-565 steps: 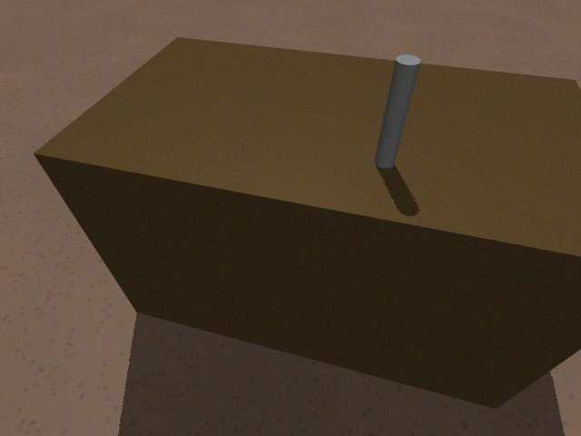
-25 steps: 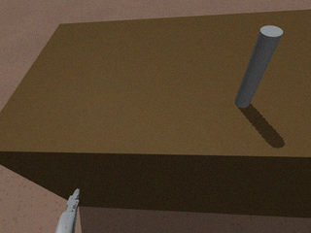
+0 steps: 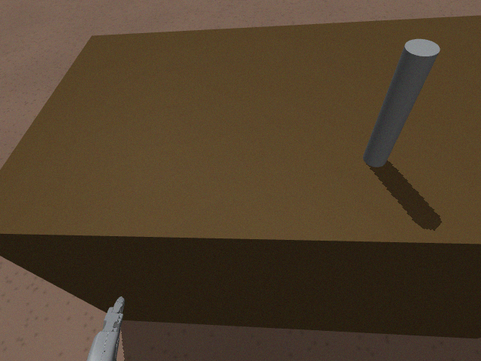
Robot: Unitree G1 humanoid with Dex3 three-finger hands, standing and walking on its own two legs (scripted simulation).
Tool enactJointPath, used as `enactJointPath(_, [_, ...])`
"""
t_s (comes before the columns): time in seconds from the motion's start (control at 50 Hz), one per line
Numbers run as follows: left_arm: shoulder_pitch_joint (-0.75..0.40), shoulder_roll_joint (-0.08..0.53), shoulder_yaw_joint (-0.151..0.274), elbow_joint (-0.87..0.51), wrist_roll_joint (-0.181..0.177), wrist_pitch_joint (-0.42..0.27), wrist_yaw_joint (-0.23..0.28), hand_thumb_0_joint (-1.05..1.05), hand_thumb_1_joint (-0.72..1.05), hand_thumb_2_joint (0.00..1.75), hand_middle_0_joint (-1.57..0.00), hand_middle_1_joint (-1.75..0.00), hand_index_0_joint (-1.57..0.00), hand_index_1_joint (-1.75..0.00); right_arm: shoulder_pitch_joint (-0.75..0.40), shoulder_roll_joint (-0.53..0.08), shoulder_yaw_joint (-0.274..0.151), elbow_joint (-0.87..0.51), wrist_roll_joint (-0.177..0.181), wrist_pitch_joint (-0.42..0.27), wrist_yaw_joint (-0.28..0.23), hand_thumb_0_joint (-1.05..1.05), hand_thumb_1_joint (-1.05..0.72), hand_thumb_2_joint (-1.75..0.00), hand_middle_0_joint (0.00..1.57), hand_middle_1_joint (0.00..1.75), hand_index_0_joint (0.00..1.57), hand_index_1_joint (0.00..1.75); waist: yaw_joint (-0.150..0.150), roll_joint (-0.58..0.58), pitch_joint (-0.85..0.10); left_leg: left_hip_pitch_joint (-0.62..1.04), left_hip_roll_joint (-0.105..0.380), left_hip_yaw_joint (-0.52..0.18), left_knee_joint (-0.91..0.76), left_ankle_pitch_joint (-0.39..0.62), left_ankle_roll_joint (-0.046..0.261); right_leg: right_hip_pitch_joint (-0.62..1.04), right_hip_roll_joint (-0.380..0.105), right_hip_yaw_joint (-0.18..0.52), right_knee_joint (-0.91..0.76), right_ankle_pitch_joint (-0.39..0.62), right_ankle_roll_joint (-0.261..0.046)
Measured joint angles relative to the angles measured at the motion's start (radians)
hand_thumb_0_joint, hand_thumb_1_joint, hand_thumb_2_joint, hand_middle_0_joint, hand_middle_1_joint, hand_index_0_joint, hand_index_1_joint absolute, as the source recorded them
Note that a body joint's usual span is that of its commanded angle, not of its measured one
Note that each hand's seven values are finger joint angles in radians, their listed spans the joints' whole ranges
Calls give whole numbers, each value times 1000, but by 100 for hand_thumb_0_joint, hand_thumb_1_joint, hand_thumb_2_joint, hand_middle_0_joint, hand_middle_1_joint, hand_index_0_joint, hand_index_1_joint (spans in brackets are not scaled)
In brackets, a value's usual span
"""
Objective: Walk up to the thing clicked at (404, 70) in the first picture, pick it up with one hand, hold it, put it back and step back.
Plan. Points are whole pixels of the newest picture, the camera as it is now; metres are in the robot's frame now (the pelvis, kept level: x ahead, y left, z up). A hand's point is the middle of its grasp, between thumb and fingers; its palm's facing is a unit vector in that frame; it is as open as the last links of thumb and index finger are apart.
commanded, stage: approach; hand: right
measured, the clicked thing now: (393, 113) +0.52 -0.19 +0.11
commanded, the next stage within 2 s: close in in 0.20 s
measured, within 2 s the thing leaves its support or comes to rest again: neither
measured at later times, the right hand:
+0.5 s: hand (412, 149) +0.49 -0.24 +0.06, palm faces +0.08 +1.00 +0.06, open 17.6 cm
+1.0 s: hand (389, 144) +0.49 -0.20 +0.07, palm faces +0.11 +0.99 +0.02, open 17.7 cm
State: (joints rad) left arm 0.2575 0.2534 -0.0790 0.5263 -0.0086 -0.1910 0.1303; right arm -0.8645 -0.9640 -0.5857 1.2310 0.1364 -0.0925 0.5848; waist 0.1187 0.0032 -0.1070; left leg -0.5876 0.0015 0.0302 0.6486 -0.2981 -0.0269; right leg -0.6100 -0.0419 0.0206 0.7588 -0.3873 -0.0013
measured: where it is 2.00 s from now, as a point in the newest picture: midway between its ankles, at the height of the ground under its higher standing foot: outside the picture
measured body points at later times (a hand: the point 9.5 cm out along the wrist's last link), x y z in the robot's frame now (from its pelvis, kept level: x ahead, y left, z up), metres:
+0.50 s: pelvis -0.03 +0.00 -0.04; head +0.09 -0.03 +0.39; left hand +0.11 +0.28 -0.07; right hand +0.48 -0.29 +0.06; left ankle +0.00 +0.14 -0.71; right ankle -0.02 -0.11 -0.71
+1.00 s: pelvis -0.02 +0.01 -0.04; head +0.08 -0.01 +0.40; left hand +0.12 +0.28 -0.06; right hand +0.48 -0.25 +0.07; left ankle +0.00 +0.14 -0.71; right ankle -0.02 -0.11 -0.71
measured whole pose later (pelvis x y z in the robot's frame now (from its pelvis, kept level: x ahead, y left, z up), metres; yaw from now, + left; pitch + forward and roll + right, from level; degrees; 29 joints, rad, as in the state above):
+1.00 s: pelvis -0.02 +0.01 -0.04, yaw +1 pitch +19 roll +2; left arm 0.36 0.24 0.02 0.16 0.01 -0.08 0.01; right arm -0.89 -0.53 -0.46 1.10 0.06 -0.24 0.18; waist 0.18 0.00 -0.13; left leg -0.88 0.00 0.01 0.95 -0.40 -0.02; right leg -0.87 -0.05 0.01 1.01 -0.47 0.01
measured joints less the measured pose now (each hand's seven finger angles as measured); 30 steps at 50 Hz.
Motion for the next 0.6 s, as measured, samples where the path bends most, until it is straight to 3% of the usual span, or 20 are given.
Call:
enactJointPath(0.18, [-11,-1,0,-43,7,-20,-14,-1,-54,5,-6,-5,-6,-5,-15,99,98,31,19,-52,-21,-2,56,-3,5,4,5,4,11,8,-9,-66,9,5,62,-18,-1,-63,9,7,48,-8,-1])
enactJointPath(0.38, [20,-8,39,-160,33,2,-65,-1,-52,4,-6,-6,-7,-5,-10,257,76,-21,-6,-155,-149,-2,53,-4,5,4,5,4,68,20,-12,-245,1,-13,213,-59,-1,-228,0,-6,189,-52,0])
enactJointPath(0.54, [55,1,69,-298,40,72,-91,-1,-53,4,-6,-6,-7,-5,-43,310,42,-71,-74,-184,-303,-2,58,-4,4,4,4,4,105,15,-14,-327,-14,-29,280,-74,0,-301,-16,-20,258,-77,1])
enactJointPath(0.6, [74,-5,75,-329,33,73,-99,-1,-53,4,-6,-6,-7,-5,-53,320,57,-57,-75,-194,-331,-2,59,-4,4,5,4,5,105,9,-19,-319,-16,-28,282,-78,1,-292,-17,-19,260,-82,3])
